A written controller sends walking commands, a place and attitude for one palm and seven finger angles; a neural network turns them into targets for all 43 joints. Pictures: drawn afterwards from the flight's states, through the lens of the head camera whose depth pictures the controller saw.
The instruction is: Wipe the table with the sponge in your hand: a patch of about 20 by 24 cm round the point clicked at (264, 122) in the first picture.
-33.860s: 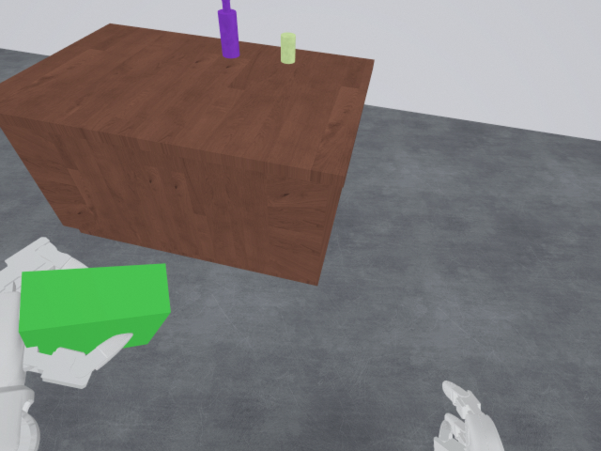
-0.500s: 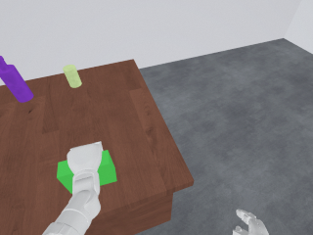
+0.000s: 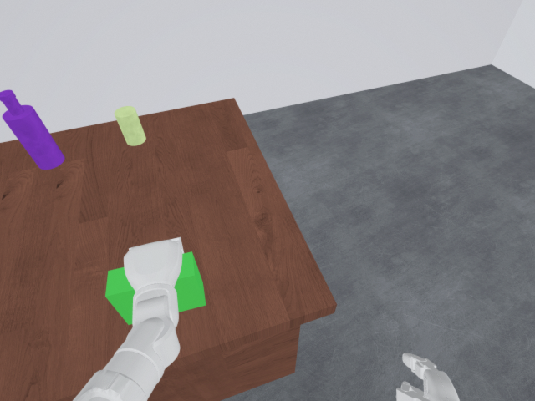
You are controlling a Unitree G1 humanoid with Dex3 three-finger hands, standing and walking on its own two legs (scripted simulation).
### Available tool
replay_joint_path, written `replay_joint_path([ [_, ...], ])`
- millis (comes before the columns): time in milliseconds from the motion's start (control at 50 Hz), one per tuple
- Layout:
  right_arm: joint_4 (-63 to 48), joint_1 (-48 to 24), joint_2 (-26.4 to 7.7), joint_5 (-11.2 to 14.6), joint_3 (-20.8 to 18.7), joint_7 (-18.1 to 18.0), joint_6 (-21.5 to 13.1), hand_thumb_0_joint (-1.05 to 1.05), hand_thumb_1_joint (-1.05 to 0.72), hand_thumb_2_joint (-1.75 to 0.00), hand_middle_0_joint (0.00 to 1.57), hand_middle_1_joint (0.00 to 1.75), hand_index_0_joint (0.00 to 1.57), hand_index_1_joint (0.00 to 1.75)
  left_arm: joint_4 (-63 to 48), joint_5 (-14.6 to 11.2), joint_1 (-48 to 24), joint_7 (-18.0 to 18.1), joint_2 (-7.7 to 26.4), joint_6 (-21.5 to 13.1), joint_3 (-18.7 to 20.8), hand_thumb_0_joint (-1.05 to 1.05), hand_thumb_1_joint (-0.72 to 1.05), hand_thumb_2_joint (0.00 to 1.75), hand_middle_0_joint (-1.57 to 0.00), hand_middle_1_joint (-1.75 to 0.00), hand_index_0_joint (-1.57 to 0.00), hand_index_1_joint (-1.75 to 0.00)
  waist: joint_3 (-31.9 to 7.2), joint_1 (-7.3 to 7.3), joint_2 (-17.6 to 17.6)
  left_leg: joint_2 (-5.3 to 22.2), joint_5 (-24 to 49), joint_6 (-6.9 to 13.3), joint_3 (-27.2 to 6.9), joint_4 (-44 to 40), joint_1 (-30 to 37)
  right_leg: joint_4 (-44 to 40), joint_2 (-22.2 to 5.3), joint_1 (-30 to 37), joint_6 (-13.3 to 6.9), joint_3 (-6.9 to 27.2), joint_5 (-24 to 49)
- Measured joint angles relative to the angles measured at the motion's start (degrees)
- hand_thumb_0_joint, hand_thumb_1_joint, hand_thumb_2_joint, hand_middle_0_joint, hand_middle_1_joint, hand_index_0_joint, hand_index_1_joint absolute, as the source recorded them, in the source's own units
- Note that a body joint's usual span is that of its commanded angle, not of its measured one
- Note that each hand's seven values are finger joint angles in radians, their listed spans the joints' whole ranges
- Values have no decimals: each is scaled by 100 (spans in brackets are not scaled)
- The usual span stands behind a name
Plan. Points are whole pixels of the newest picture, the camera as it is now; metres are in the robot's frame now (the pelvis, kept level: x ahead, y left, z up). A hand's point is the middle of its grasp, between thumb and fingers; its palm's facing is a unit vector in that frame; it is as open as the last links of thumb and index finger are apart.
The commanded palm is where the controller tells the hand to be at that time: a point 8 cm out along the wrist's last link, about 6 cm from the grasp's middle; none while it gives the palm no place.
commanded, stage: slide across to the third lane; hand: left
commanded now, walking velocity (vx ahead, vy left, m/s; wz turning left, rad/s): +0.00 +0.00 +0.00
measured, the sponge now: (162, 294) +0.30 +0.23 -0.06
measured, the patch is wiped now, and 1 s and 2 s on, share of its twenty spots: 0.65 0.65 0.65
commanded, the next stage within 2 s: wipe forward along the third lane in 1.60 s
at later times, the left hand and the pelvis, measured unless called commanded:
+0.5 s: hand (177, 277) +0.32 +0.20 -0.02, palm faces -0.12 +0.01 -0.99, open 9.0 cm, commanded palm +0.30 +0.15 +0.02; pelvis -0.01 -0.01 +0.00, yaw +2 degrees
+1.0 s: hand (194, 272) +0.33 +0.17 -0.02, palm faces -0.11 +0.01 -0.99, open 9.0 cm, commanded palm +0.30 +0.13 +0.02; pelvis -0.02 -0.01 +0.00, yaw +1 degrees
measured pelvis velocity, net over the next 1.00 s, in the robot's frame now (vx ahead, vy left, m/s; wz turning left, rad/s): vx -0.02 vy -0.01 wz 0.02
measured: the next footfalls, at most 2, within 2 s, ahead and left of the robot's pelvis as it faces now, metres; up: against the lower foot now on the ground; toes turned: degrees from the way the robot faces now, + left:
none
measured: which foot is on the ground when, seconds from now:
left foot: down 0.00-1.00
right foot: down 0.00-1.00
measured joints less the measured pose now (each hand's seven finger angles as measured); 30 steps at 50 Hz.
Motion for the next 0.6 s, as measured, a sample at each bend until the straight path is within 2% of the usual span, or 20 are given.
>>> replay_joint_path([
  [240,126,-104,76,29,0,92,13,1,-91,-90,20,30,20,30,150,-182,-199,-18,-114,3,-467,1,-42,111,-80,-150,-82,-150,67,79,75,-50,29,2,-88,-64,184,-76,-42,222,3,-86,-1],
  [400,174,-189,110,10,4,95,-22,1,-91,-90,20,30,20,30,719,-239,-623,-15,-236,-42,-557,2,-43,111,-81,-148,-83,-149,93,94,49,-55,100,-25,-138,-117,161,-113,-45,205,-23,-136,44],
  [600,336,-101,69,-13,-77,148,-28,1,-91,-90,20,30,20,30,1244,-379,-1053,151,-335,-141,-739,1,-44,111,-83,-147,-85,-147,74,99,60,-61,135,-55,-208,-43,5,-32,-48,66,-49,-211,50],
])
